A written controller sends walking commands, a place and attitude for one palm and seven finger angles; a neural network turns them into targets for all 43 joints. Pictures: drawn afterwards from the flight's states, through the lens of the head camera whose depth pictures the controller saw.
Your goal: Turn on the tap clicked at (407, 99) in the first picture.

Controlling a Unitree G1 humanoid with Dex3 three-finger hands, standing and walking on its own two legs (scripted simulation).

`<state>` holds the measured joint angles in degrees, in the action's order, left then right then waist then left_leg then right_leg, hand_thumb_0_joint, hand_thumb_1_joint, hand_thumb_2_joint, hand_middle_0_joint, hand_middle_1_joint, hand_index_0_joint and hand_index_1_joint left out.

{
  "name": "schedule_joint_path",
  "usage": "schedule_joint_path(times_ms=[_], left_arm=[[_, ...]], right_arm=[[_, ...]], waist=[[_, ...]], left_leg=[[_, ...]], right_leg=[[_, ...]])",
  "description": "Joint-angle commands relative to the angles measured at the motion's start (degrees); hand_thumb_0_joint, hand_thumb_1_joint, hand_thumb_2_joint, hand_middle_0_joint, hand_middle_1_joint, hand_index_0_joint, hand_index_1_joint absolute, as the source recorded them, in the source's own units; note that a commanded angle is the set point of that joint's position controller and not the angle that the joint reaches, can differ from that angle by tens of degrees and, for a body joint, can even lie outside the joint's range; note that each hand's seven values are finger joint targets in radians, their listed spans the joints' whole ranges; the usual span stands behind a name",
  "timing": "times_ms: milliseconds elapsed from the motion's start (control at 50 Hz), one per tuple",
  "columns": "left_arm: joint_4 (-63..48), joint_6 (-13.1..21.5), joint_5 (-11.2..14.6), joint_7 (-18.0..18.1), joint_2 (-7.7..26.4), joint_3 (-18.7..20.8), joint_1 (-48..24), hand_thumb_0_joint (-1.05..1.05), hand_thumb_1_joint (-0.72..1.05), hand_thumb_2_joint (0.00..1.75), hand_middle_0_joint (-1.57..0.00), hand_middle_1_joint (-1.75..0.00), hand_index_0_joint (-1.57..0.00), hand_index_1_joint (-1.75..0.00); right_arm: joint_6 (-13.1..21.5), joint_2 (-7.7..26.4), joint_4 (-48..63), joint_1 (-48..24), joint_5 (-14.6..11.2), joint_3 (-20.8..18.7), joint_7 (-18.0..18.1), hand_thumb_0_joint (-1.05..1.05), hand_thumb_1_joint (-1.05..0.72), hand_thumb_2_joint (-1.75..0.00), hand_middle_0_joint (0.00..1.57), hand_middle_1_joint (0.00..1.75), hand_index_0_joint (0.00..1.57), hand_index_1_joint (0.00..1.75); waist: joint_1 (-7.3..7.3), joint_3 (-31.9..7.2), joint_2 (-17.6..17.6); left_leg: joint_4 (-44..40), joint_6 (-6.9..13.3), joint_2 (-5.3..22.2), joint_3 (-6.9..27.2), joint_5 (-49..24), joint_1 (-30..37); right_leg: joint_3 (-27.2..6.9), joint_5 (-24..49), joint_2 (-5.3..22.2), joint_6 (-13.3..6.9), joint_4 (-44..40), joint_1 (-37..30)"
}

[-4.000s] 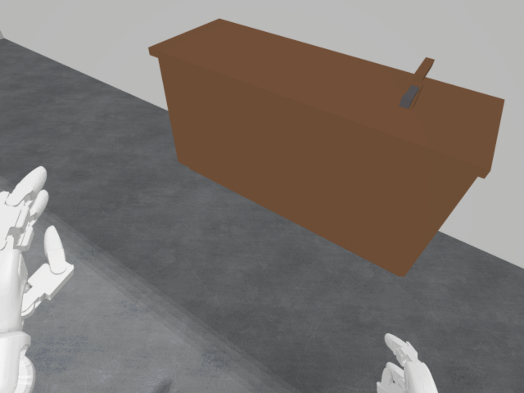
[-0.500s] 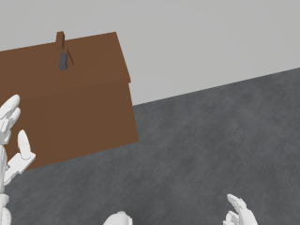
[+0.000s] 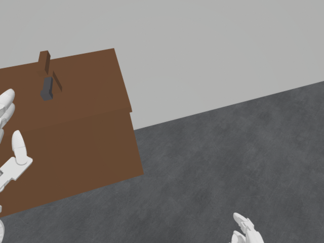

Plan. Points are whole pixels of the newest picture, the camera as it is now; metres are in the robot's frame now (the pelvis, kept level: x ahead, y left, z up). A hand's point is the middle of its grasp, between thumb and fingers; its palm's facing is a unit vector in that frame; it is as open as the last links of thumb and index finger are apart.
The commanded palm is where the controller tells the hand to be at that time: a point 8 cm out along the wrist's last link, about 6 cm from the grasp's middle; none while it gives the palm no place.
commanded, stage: take the last steps up to it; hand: left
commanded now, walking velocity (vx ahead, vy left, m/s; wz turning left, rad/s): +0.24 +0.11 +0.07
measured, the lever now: (46, 94) +0.55 +0.44 +0.04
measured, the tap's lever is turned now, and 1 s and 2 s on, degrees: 0 0 0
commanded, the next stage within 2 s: come to a stop and stand still in 0.40 s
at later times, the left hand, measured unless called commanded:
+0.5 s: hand (40, 107) +0.34 +0.27 +0.20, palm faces +0.41 -0.82 -0.40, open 7.4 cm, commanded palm +0.27 +0.31 +0.19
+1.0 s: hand (42, 107) +0.35 +0.28 +0.18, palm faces +0.40 -0.82 -0.42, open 7.4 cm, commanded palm +0.29 +0.32 +0.19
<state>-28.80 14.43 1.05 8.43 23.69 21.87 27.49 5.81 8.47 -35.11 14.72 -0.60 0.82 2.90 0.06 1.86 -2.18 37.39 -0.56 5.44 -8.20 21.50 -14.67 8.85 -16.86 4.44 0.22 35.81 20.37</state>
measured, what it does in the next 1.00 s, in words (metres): walks ahead: left foot, then right foot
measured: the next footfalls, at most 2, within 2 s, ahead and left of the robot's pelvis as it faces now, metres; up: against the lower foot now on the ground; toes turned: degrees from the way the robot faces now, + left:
left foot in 0.32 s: +0.19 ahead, +0.15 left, +0.00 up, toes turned -1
right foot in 0.60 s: +0.16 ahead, -0.07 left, +0.00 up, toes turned -3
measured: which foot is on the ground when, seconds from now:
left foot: down 0.00-0.00, up 0.02-0.30, down 0.32-1.00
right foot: down 0.00-0.34, up 0.36-0.58, down 0.60-1.00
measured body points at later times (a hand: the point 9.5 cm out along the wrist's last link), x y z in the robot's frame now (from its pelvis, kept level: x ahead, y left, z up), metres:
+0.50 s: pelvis +0.11 +0.03 +0.01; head +0.14 +0.04 +0.46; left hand +0.31 +0.31 +0.22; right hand +0.29 -0.19 -0.07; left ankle +0.12 +0.14 -0.72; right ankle +0.09 -0.08 -0.68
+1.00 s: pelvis +0.13 +0.04 +0.01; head +0.15 +0.04 +0.46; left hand +0.32 +0.32 +0.21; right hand +0.31 -0.20 -0.06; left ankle +0.15 +0.15 -0.72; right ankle +0.12 -0.07 -0.71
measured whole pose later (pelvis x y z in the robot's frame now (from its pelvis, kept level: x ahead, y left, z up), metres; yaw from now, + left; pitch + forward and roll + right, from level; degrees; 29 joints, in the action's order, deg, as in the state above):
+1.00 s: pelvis +0.13 +0.04 +0.01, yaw +0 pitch +0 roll +1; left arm -29.8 11.0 1.4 9.1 22.5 20.2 27.5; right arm 3.4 11.3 -32.6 11.6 0.4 -0.1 4.1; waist -0.4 2.2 1.8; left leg 28.9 0.2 1.5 -4.3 13.5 -15.0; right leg 4.0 -22.9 1.2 0.3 35.8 15.3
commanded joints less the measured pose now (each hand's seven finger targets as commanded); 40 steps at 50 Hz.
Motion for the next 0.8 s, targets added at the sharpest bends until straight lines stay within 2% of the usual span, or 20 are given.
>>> schedule_joint_path(times_ms=[0, 20, 60, 120, 200, 260, 280, 300, 320, 340, 400, 440, 480, 540, 560, 580, 600, 620, 680, 780], left_arm=[[-5.6, 1.83, 0.51, 1.11, 8.3, 5.91, -9.36, 0.0, 0.9, 0.9, -0.2, -0.3, -0.2, -0.3], [-6.66, 2.55, 0.35, 1.06, 9.38, 6.8, -9.68, 0.0, 0.9, 0.9, -0.2, -0.3, -0.2, -0.3], [-8.88, 3.63, -0.47, 0.82, 8.64, 6.52, -7.31, 0.0, 0.9, 0.9, -0.2, -0.3, -0.2, -0.3], [-11.27, 4.14, -0.67, 1.35, 8.13, 6.72, -4.41, 0.0, 0.9, 0.9, -0.2, -0.3, -0.2, -0.3], [-14.41, 3.72, -0.24, 2.65, 7.69, 7.19, -1.61, 0.0, 0.9, 0.9, -0.2, -0.3, -0.2, -0.3], [-13.71, 3.44, -0.2, 3.01, 7.44, 6.83, -3.63, 0.0, 0.9, 0.9, -0.2, -0.3, -0.2, -0.3], [-13.16, 3.56, -0.06, 2.8, 6.7, 5.96, -3.84, 0.0, 0.9, 0.9, -0.2, -0.3, -0.2, -0.3], [-14.8, 3.84, 0.18, 2.69, 6.4, 5.68, -5.62, 0.0, 0.9, 0.9, -0.2, -0.3, -0.2, -0.3], [-12.83, 4.32, 0.25, 2.29, 6.38, 5.35, -6.4, 0.0, 0.9, 0.9, -0.2, -0.3, -0.2, -0.3], [-10.86, 4.21, -0.06, 1.98, 8.18, 6.3, -6.06, 0.0, 0.9, 0.9, -0.2, -0.3, -0.2, -0.3], [-15.04, 4.02, 0.2, 1.28, 7.04, 5.02, -4.88, 0.0, 0.9, 0.9, -0.2, -0.3, -0.2, -0.3], [-15.95, 2.97, 0.62, 1.09, 5.28, 3.71, -1.21, 0.0, 0.9, 0.9, -0.2, -0.3, -0.2, -0.3], [-15.56, 1.88, 0.97, 1.24, 6.34, 4.48, -0.18, 0.0, 0.9, 0.9, -0.2, -0.3, -0.2, -0.3], [-12.08, 0.4, 1.07, 1.42, 7.46, 5.96, -1.06, 0.0, 0.9, 0.9, -0.2, -0.3, -0.2, -0.3], [-11.23, 0.2, 0.82, 1.45, 8.11, 6.57, -2.21, 0.0, 0.9, 0.9, -0.2, -0.3, -0.2, -0.3], [-9.61, -0.18, 0.62, 1.39, 8.59, 6.66, -2.89, 0.0, 0.9, 0.9, -0.2, -0.3, -0.2, -0.3], [-8.48, -0.73, 1.39, 1.16, 6.81, 5.25, -3.55, 0.0, 0.9, 0.9, -0.2, -0.3, -0.2, -0.3], [-7.23, -0.94, 1.64, 1.14, 6.91, 5.46, -2.62, 0.0, 0.9, 0.9, -0.2, -0.3, -0.2, -0.3], [-10.39, -0.79, 0.6, 1.73, 8.58, 7.17, -3.13, 0.0, 0.9, 0.9, -0.2, -0.3, -0.2, -0.3], [-15.8, -0.79, 0.19, 2.69, 7.74, 6.51, 0.11, 0.0, 0.9, 0.9, -0.2, -0.3, -0.2, -0.3]], right_arm=[[2.34, 9.71, 7.58, -8.21, 0.18, -4.41, 0.28, 0.0, -0.9, -0.9, 0.2, 0.3, 0.2, 0.3], [2.3, 9.35, 6.7, -8.03, 0.29, -3.97, 0.09, 0.0, -0.9, -0.9, 0.2, 0.3, 0.2, 0.3], [1.06, 8.79, 5.35, -8.39, 0.45, -3.12, -0.01, 0.0, -0.9, -0.9, 0.2, 0.3, 0.2, 0.3], [0.47, 8.22, 6.27, -8.74, 0.79, -3.02, 0.34, 0.0, -0.9, -0.9, 0.2, 0.3, 0.2, 0.3], [0.97, 7.5, 8.29, -7.83, 1.11, -3.6, 0.55, 0.0, -0.9, -0.9, 0.2, 0.3, 0.2, 0.3], [0.82, 8.25, 8.72, -6.29, 0.99, -4.44, 1.16, 0.0, -0.9, -0.9, 0.2, 0.3, 0.2, 0.3], [0.82, 9.28, 8.95, -5.53, 0.54, -4.99, 1.61, 0.0, -0.9, -0.9, 0.2, 0.3, 0.2, 0.3], [0.88, 10.93, 9.57, -5.56, 0.12, -5.46, 1.56, 0.0, -0.9, -0.9, 0.2, 0.3, 0.2, 0.3], [1.05, 10.66, 9.69, -5.24, -0.07, -5.3, 1.16, 0.0, -0.9, -0.9, 0.2, 0.3, 0.2, 0.3], [1.3, 10.01, 8.99, -6.35, 0.59, -4.74, 1.23, 0.0, -0.9, -0.9, 0.2, 0.3, 0.2, 0.3], [2.09, 9.81, 8.18, -6.37, -0.06, -4.85, 0.43, 0.0, -0.9, -0.9, 0.2, 0.3, 0.2, 0.3], [2.5, 9.72, 8.36, -5.86, -0.23, -4.47, -0.2, 0.0, -0.9, -0.9, 0.2, 0.3, 0.2, 0.3], [2.48, 9.55, 8.59, -6.14, 0.06, -3.52, -0.07, 0.0, -0.9, -0.9, 0.2, 0.3, 0.2, 0.3], [1.59, 8.91, 8.85, -6.53, 0.13, -2.37, 0.47, 0.0, -0.9, -0.9, 0.2, 0.3, 0.2, 0.3], [1.17, 8.52, 9.02, -6.72, 0.11, -2.13, 0.63, 0.0, -0.9, -0.9, 0.2, 0.3, 0.2, 0.3], [0.88, 7.7, 9.48, -6.69, 0.25, -1.63, 0.67, 0.0, -0.9, -0.9, 0.2, 0.3, 0.2, 0.3], [1.22, 7.29, 9.69, -5.95, -0.15, -1.9, 0.52, 0.0, -0.9, -0.9, 0.2, 0.3, 0.2, 0.3], [1.29, 8.12, 9.53, -5.81, -0.14, -2.5, 0.09, 0.0, -0.9, -0.9, 0.2, 0.3, 0.2, 0.3], [0.22, 6.46, 9.74, -9.33, 0.24, -0.48, 0.61, 0.0, -0.9, -0.9, 0.2, 0.3, 0.2, 0.3], [-1.93, 6.9, 10.54, -8.34, 0.82, -1.17, 2.04, 0.0, -0.9, -0.9, 0.2, 0.3, 0.2, 0.3]], waist=[[-1.29, -5.93, 20.46], [-0.58, -3.95, 16.35], [-0.34, -4.29, 9.07], [0.03, -6.66, 9.52], [-1.16, -8.67, 10.28], [0.03, -8.24, 6.55], [0.7, -8.02, 0.9], [0.87, -9.4, -9.66], [0.58, -9.08, -15.23], [0.77, -7.44, -17.56], [0.21, -7.43, -10.97], [0.29, -8.85, -11.95], [0.52, -8.63, -12.45], [0.03, -8.49, -6.16], [0.21, -9.64, -2.24], [1.14, -10.42, 2.29], [1.46, -9.34, 9.52], [0.82, -9.43, 15.45], [-0.14, -9.61, 11.32], [0.13, -13.06, 8.3]], left_leg=[[31.85, 0.7, -2.66, 7.3, 9.62, -26.01], [35.33, 0.24, -1.0, 9.78, 6.16, -27.3], [33.32, -0.41, 0.98, 9.3, 1.34, -24.36], [17.0, -0.03, 0.89, 5.16, -1.44, -14.89], [0.37, 0.44, -2.32, -0.68, -3.97, -8.08], [-10.0, 0.47, -3.89, -2.44, -10.88, 2.24], [-12.49, 1.79, -1.32, 1.14, -11.72, 7.01], [-15.03, 5.89, 6.86, 12.71, -19.13, 11.38], [-18.07, 10.72, 14.39, 24.72, -24.06, 12.88], [-20.41, 13.83, 17.59, 29.26, -21.41, 10.63], [-15.19, 12.38, 13.29, 18.55, -29.64, 11.98], [-14.42, 9.92, 10.03, 12.19, -32.43, 9.97], [-13.95, 8.38, 9.61, 9.85, -32.37, 7.97], [-9.12, 4.67, 9.05, 7.86, -30.87, 3.5], [-5.32, 2.87, 7.02, 5.93, -27.22, -0.53], [-0.71, 0.44, 2.82, 3.04, -19.43, -4.48], [3.35, -2.01, -2.31, 2.17, -8.74, -6.22], [8.41, -2.18, -3.63, 3.94, 2.7, -8.31], [9.34, -1.23, -2.84, 7.99, 8.41, -10.68], [-7.66, -1.3, -4.05, 4.72, -8.62, -2.21]], right_leg=[[-41.97, -5.91, 22.52, -11.38, -22.9, -18.78], [-39.55, -5.81, 22.81, -12.8, -22.39, -17.33], [-24.18, 6.15, 18.84, -10.84, -19.33, -14.68], [-11.71, 16.71, 15.06, -8.38, -16.87, -11.56], [-10.13, 19.73, 13.45, -7.95, -13.84, -15.99], [-8.29, 12.26, 9.78, -4.98, -8.13, -11.53], [-6.78, 9.87, 7.76, -3.27, -1.83, -7.52], [-2.77, 3.09, 1.79, -0.38, 9.55, -0.89], [-2.08, -18.62, -2.37, 0.78, 19.74, 7.33], [-4.83, -20.56, -1.65, 0.56, 27.01, 11.19], [-4.79, -14.04, -0.21, 1.06, 20.11, 11.74], [-1.96, -8.79, -1.85, 1.06, 12.27, 5.72], [-0.12, -6.12, -3.27, 1.17, 4.74, 0.97], [-1.41, 6.17, -3.24, 1.06, -10.08, -10.35], [-4.74, 18.29, -0.67, 0.34, -11.72, -16.57], [-12.86, 34.64, 5.69, -2.2, -10.39, -18.78], [-18.94, 46.92, 10.57, -5.52, -10.51, -17.55], [-21.71, 54.38, 14.13, -8.27, -10.86, -18.42], [-18.23, 56.77, 15.32, -8.58, -8.42, -19.86], [-10.16, 44.36, 9.08, -4.77, -5.62, -20.09]])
